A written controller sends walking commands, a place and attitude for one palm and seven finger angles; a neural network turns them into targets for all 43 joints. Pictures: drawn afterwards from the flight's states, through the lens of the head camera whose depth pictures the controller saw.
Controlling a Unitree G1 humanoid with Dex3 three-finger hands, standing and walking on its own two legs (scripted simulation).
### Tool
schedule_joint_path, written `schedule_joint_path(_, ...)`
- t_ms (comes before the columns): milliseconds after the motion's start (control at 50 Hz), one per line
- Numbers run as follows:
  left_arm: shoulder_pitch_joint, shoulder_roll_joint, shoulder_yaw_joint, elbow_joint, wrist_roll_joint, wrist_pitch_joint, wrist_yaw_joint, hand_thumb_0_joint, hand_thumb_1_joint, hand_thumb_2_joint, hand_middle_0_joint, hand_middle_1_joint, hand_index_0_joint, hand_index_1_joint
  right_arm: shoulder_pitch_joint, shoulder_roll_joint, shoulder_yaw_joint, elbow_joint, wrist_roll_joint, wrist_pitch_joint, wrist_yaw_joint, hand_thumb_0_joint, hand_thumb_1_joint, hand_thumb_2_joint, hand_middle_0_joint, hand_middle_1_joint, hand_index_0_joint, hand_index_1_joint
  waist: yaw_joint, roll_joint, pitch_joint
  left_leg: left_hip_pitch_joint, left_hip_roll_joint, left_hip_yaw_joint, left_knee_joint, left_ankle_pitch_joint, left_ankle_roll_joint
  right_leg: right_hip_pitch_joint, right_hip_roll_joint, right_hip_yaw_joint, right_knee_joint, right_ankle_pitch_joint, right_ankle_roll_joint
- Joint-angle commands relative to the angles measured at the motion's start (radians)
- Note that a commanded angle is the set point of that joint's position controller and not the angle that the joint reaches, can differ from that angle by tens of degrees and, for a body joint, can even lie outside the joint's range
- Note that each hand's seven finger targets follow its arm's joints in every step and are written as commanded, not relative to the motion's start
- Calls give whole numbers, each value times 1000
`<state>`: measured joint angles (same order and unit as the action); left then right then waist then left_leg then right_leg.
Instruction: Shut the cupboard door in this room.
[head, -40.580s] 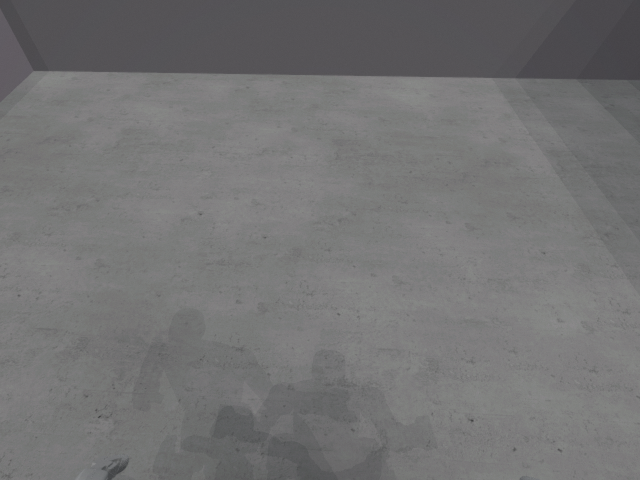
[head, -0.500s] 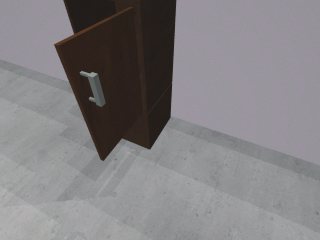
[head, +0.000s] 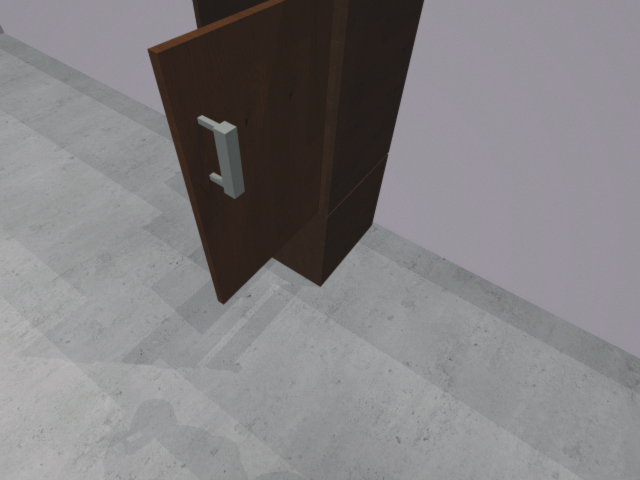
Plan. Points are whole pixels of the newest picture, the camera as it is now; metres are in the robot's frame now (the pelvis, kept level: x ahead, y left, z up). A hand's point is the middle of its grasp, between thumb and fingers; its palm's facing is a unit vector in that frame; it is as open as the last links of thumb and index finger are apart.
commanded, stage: shuffle to correct the standing spot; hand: left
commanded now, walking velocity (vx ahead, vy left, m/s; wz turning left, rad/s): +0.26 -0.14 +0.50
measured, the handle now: (220, 157) +0.55 +0.21 +0.08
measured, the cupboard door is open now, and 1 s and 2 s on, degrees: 89 89 89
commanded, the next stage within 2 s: come to a stop and stand still in 1.94 s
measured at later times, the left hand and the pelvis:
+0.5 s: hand (222, 382) +0.28 +0.17 -0.14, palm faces +0.15 -0.96 -0.22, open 7.4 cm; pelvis +0.17 -0.04 +0.00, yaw +13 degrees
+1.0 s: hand (296, 463) +0.18 +0.04 -0.17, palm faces +0.56 -0.81 -0.19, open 7.4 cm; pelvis +0.32 -0.08 +0.00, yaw +31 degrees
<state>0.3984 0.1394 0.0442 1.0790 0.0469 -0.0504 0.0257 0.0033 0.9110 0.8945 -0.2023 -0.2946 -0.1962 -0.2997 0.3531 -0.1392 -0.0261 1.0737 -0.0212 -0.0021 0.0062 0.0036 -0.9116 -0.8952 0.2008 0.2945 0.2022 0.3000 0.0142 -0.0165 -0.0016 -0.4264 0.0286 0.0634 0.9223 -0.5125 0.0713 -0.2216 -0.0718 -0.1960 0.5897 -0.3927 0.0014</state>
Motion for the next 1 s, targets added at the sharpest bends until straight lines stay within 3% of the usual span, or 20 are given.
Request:
schedule_joint_path(0,-18,151,26,-30,-8,-10,2,0,900,900,-200,-300,-200,-300,45,-7,-4,-92,-1,-52,14,0,-900,-900,200,300,200,300,-88,-49,57,177,-16,93,-266,195,-10,-155,-209,94,-165,56,-107)
schedule_joint_path(20,-33,145,23,-35,-19,-1,-5,0,900,900,-200,-300,-200,-300,156,-50,-11,-52,-6,-53,8,0,-900,-900,200,300,200,300,-124,86,21,319,-43,93,-337,207,-18,-220,-150,16,22,61,-79)
schedule_joint_path(40,-37,98,15,-66,-26,6,-18,0,900,900,-200,-300,-200,-300,269,-148,-37,-25,-17,-58,-3,0,-900,-900,200,300,200,300,-164,344,-2,416,140,-272,-488,68,51,-380,-50,-32,367,-13,-23)
schedule_joint_path(60,-87,80,7,-128,-20,8,-27,0,900,900,-200,-300,-200,-300,345,-233,-56,-16,-18,-59,-21,0,-900,-900,200,300,200,300,-174,444,-4,478,357,-724,-678,187,167,-591,48,51,624,-226,10)
schedule_joint_path(80,-116,107,14,-147,-10,6,-31,0,900,900,-200,-300,-200,-300,297,-272,-64,-23,-10,-47,-31,0,-900,-900,200,300,200,300,-149,257,-12,502,421,-755,-678,239,240,-653,-5,164,734,-150,-9)
schedule_joint_path(120,-197,87,17,-153,-3,-3,-33,0,900,900,-200,-300,-200,-300,174,-225,-56,-62,-16,-61,-38,0,-900,-900,200,300,200,300,-95,104,63,355,357,-618,-626,427,213,-675,-47,198,803,-10,4)
schedule_joint_path(160,-124,71,14,-120,0,9,-43,0,900,900,-200,-300,-200,-300,87,-172,-37,-85,-10,-79,-42,0,-900,-900,200,300,200,300,-32,109,80,272,267,-401,-600,577,154,-602,-49,189,756,85,29)
schedule_joint_path(220,-121,74,12,-125,-4,23,-51,0,900,900,-200,-300,-200,-300,62,-181,-37,-90,-5,-93,-42,0,-900,-900,200,300,200,300,-14,130,40,263,192,-255,-600,694,123,-541,-30,174,668,158,54)
schedule_joint_path(380,-312,103,13,-226,-27,23,-54,0,900,900,-200,-300,-200,-300,32,-238,-65,-112,-19,-61,-32,0,-900,-900,200,300,200,300,-62,176,33,260,177,-270,-585,665,87,-322,16,130,151,189,52)
schedule_joint_path(440,-182,137,26,-194,-28,11,-48,0,900,900,-200,-300,-200,-300,-11,-250,-73,-124,-17,-44,-29,0,-900,-900,200,300,200,300,1,135,-2,162,163,-280,-468,589,50,-32,47,116,-9,247,40)
schedule_joint_path(460,-53,185,41,-161,-24,1,-42,0,900,900,-200,-300,-200,-300,-14,-233,-74,-123,-11,-43,-24,0,-900,-900,200,300,200,300,59,40,-55,86,115,-254,-311,509,18,156,21,157,-71,258,34)
schedule_joint_path(480,57,272,63,-139,-12,-4,-31,0,900,900,-200,-300,-200,-300,51,-172,-63,-123,-3,-43,-17,0,-900,-900,200,300,200,300,94,-230,-173,-88,-4,-155,-22,172,-25,393,-181,360,-127,213,-20)
schedule_joint_path(500,88,326,68,-144,-16,2,-21,0,900,900,-200,-300,-200,-300,72,-122,-50,-158,6,-36,-21,0,-900,-900,200,300,200,300,78,-400,-246,-192,-84,-90,268,-177,-44,411,-387,628,-233,236,-95)
schedule_joint_path(520,54,289,57,-161,-21,6,-12,0,900,900,-200,-300,-200,-300,13,-138,-51,-180,2,-30,-18,0,-900,-900,200,300,200,300,80,-294,-156,-224,-27,-124,391,-129,-30,287,-386,624,-299,181,-142)
schedule_joint_path(560,-129,213,40,-204,-12,1,-9,0,900,900,-200,-300,-200,-300,-17,-145,-61,-165,-10,-17,-1,0,-900,-900,200,300,200,300,4,-208,-33,-217,40,-82,509,39,-39,47,-311,517,-365,-99,-134)
schedule_joint_path(640,-174,127,12,-203,-14,-23,1,0,900,900,-200,-300,-200,-300,-27,-110,-49,-150,-12,14,14,0,-900,-900,200,300,200,300,-51,-86,-19,-139,65,-53,412,185,-60,-60,-222,192,-352,172,-106)
schedule_joint_path(880,25,170,7,-96,-4,11,-5,0,900,900,-200,-300,-200,-300,-222,-86,-27,-206,-9,7,9,0,-900,-900,200,300,200,300,21,-44,-31,-55,45,94,-153,100,-49,170,-241,63,-265,551,-163)
schedule_joint_path(940,16,181,4,-91,-19,19,-16,0,900,900,-200,-300,-200,-300,-104,-116,-34,-173,-10,-2,-7,0,-900,-900,200,300,200,300,-47,-29,-109,216,13,131,-379,235,-26,123,-191,-38,-9,799,-94)
schedule_joint_path(960,-5,175,3,-104,-24,21,-23,0,900,900,-200,-300,-200,-300,5,-168,-52,-145,-14,-5,-19,0,-900,-900,200,300,200,300,-111,19,-155,455,101,33,-457,379,16,-51,-172,-71,194,705,-39)
schedule_joint_path(980,-21,118,-8,-147,-31,22,-35,0,900,900,-200,-300,-200,-300,82,-281,-78,-126,-18,-9,-31,0,-900,-900,200,300,200,300,-136,277,-164,665,411,-389,-506,687,155,-415,-49,-66,481,49,41)
